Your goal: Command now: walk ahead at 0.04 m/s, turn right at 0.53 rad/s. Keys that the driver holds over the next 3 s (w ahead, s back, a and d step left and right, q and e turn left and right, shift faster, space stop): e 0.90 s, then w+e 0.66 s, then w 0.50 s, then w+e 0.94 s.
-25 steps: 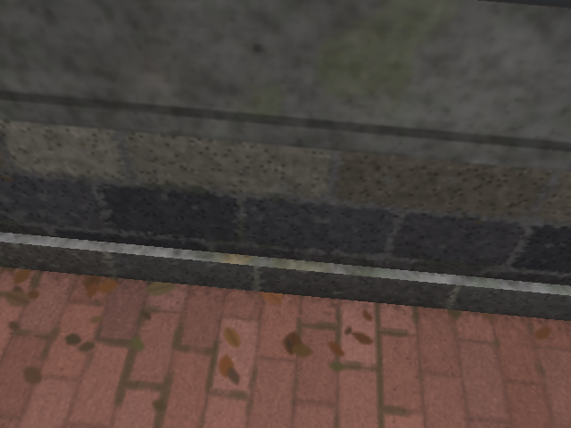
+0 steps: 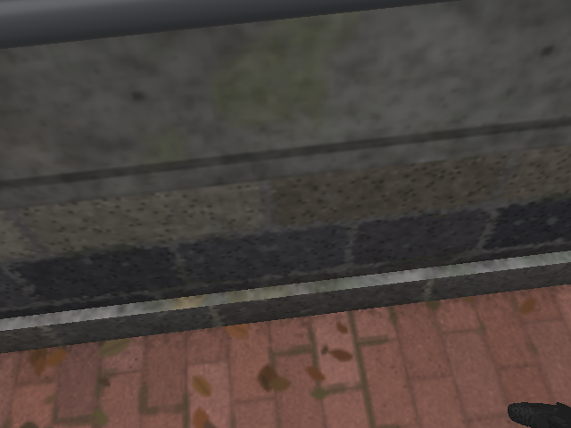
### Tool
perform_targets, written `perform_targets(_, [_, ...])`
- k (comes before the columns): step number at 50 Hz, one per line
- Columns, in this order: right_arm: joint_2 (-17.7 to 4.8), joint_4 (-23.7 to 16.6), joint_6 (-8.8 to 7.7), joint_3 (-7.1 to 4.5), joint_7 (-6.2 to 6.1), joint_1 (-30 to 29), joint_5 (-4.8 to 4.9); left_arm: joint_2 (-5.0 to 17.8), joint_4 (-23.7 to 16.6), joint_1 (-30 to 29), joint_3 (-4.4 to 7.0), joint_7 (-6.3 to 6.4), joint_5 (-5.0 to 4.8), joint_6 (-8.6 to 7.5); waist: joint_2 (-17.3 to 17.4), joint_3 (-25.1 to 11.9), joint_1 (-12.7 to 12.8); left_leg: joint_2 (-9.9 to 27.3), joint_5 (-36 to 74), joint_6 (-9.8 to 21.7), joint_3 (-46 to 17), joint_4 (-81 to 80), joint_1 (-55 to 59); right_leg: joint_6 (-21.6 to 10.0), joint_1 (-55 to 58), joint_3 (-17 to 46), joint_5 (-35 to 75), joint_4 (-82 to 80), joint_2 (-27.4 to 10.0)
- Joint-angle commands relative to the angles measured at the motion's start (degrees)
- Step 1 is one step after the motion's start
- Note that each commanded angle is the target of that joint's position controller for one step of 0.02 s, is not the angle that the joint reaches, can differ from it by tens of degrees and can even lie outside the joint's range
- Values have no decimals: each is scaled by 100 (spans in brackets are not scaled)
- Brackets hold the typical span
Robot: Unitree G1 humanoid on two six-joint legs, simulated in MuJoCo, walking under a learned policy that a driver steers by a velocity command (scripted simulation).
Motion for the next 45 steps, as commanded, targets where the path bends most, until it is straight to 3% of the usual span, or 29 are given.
perform_targets(1, [-401, -309, 7, -119, -98, 209, 19, 1031, -573, -267, 272, 60, -33, -43, -876, -1316, -135, -225, 482, -52, 140, -526, 369, -733, 846, 1503, -828, -620, -1176])
perform_targets(3, [-444, -317, -65, -128, 37, 194, 15, 995, -553, -359, 250, 100, 13, 12, -1163, -1064, -160, -199, 620, -18, 141, -1074, 648, -653, 546, 1591, -1695, -703, -1082])
perform_targets(7, [-598, -69, -196, -200, 150, 353, 83, 846, -741, -496, 208, -47, 112, 72, -1267, -927, -64, -169, 642, 270, 216, -2079, 1166, -645, 579, 1994, -1782, -567, -1046])
perform_targets(8, [-572, 4, -210, -210, 165, 564, 204, 757, -751, -503, 170, -70, 5, 82, -1271, -882, -146, -92, 904, 388, 258, -2718, 1442, -600, 558, 1994, -1811, -385, -998])
perform_targets(9, [-664, 59, -215, -248, 170, 709, 211, 673, -727, -365, 127, -88, -30, 80, -1145, -869, -197, 59, 1080, 500, 314, -3281, 2021, -455, 286, 1927, -1933, -168, -825])
perform_targets(10, [-734, -10, -188, -274, 247, 748, 6, 480, -715, -354, 72, -89, -88, 143, -339, -1089, -261, 731, 1463, 777, -227, -3436, 2967, -145, -463, 1538, -2292, 839, -532])
perform_targets(11, [-1138, -105, -86, -337, 293, 759, -231, 222, -863, -285, 2, -120, -135, 146, 1239, -1105, -154, 2061, 1550, 1520, -1769, -3891, 3141, 193, -1660, 246, -3215, 2539, 306])
perform_targets(12, [-1173, -184, -158, -393, 376, 793, -421, 870, -944, -341, 196, -127, -24, 76, 1376, -1063, -258, 2681, 1754, 2090, -2535, -4078, 2372, 399, -1724, 359, -3167, 3863, -31])
perform_targets(13, [-981, -269, -188, -347, 335, 416, -289, 1222, -900, -134, 329, -183, 12, 61, 1088, -997, -19, 2415, 1575, 2027, -2010, -4017, 2223, 478, -1626, 353, -2754, 4554, -195])
perform_targets(15, [-634, -344, -123, -250, 242, 70, -24, 925, -735, 64, 288, -182, -27, 101, 799, -940, 73, 1612, 1490, 1489, -890, -3753, 2262, 632, -1679, -18, -2165, 5313, -228])
perform_targets(17, [-578, -387, -81, -186, 132, 323, -13, 745, -804, -169, 240, -138, -82, 90, 543, -769, -176, 1521, 2319, 1536, -434, -3668, 2282, 740, -1861, -159, -1908, 5840, -226])
perform_targets(18, [-614, -359, -88, -184, 100, 603, -60, 666, -902, -283, 236, -107, -64, 42, 560, -812, -287, 1507, 2565, 1608, -218, -3628, 2443, 812, -1918, -265, -1794, 5730, -279])
perform_targets(20, [-693, -323, -51, -231, 54, 849, -79, 552, -1136, -500, 224, -57, -153, 12, 752, -885, -474, 1459, 2667, 1649, -5, -3611, 2807, 967, -1997, -302, -1602, 5327, -339])
perform_targets(22, [-747, -321, -26, -263, 60, 983, -118, 454, -1292, -575, 184, -89, -85, 19, 883, -960, -545, 1623, 2629, 1760, -3, -3639, 3074, 1052, -1974, -365, -1748, 4793, -440])
perform_targets(25, [-990, -288, -5, -386, 104, 1104, -53, 233, -1427, -558, 72, -245, -47, 34, 877, -1009, -483, 1929, 2429, 1870, 37, -3697, 2986, 951, -1534, -522, -2090, 3978, -679])
perform_targets(26, [-1039, -371, 14, -403, 100, 1042, -36, 115, -1467, -647, -19, -322, 57, 2, 793, -1056, -502, 1983, 2326, 1890, 80, -3631, 2830, 863, -1202, -634, -2241, 3608, -697])
perform_targets(27, [-1108, -394, 24, -433, 123, 978, -27, 140, -1466, -575, -9, -374, 48, -6, 760, -1027, -473, 1974, 2136, 1822, 187, -3643, 2579, 750, -840, -715, -2180, 3219, -709])
perform_targets(29, [-1091, -464, 11, -449, 177, 808, 64, 229, -1384, -243, 4, -426, -24, 19, 1136, -1104, -338, 1923, 2124, 1667, 388, -3533, 2251, 550, -41, -936, -2211, 2441, -597])
perform_targets(31, [-1105, -424, -7, -469, 208, 831, 153, 386, -1126, 323, 93, -477, -1, 31, 1058, -1113, -139, 1866, 2170, 1356, 662, -3101, 1885, 279, 859, -1192, -1469, 1262, -417])
perform_targets(32, [-1006, -382, -10, -447, 206, 944, 218, 448, -988, 609, 145, -489, -17, 71, 849, -1028, -22, 1775, 2084, 1054, 806, -2733, 1529, 89, 1389, -1192, -1258, 592, -274])
perform_targets(33, [-765, -262, -42, -417, 232, 1274, 169, 645, -975, 760, 239, -450, -73, 76, 146, -745, -60, 1461, 1371, 604, 1261, -1828, 733, -113, 1930, -549, -623, 58, -528])
perform_targets(34, [-388, -452, -34, -305, 277, 1402, -153, 1249, -1157, 845, 333, -361, -58, 47, -1766, -681, -254, 753, -1466, 32, 1636, 288, -1079, -696, 2664, 1601, 2122, 158, -2103])
perform_targets(35, [-648, -753, -92, -338, 225, 686, -99, 1655, -1364, 790, 421, -397, 280, -93, -1551, -1279, 165, 344, -1713, -120, 378, 1244, -1116, -1896, 1689, 2598, 2175, -215, -2839])
perform_targets(36, [-875, -748, -65, -397, 173, 483, 9, 1472, -1457, 267, 388, -421, 316, -242, -1093, -967, -9, 384, -1120, -74, 101, 1598, -1076, -1735, 1367, 2198, 1307, -423, -2456])
perform_targets(37, [-954, -744, 2, -435, 111, 462, 3, 1218, -1431, -75, 319, -358, 191, -266, -1001, -650, -214, 445, -448, 0, 153, 1479, -1268, -1330, 1212, 1730, 795, -502, -2125])
perform_targets(38, [-932, -640, 41, -436, 36, 487, -40, 993, -1437, -256, 242, -303, 47, -247, -725, -654, -292, 499, -23, -19, 127, 1384, -1197, -1044, 1198, 1484, 605, -427, -1868])
perform_targets(39, [-922, -645, 38, -425, 29, 600, -96, 915, -1441, -404, 204, -266, -57, -174, -691, -686, -387, 444, 311, -92, 170, 1397, -1006, -985, 1009, 1261, 785, -354, -1696])
perform_targets(42, [-702, -604, 34, -323, 137, 824, -65, 736, -1392, -240, 118, -191, -12, -130, -665, -1185, -385, 290, 671, -180, 184, 1404, -648, -967, 1191, 1094, 1204, -148, -1468])
perform_targets(45, [-633, -726, 53, -246, 207, 721, -98, 791, -1280, 4, 127, -157, -22, -60, -733, -1167, -312, 235, 672, -193, 119, 774, -700, -1014, 1389, 1295, 979, -32, -1364])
